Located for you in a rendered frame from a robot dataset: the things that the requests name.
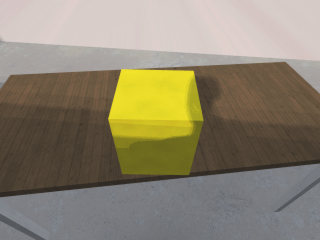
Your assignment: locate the table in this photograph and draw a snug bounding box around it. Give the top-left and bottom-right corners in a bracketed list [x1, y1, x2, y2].
[0, 62, 320, 240]

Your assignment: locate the carton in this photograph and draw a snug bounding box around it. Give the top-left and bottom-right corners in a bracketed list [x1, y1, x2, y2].
[108, 69, 204, 175]

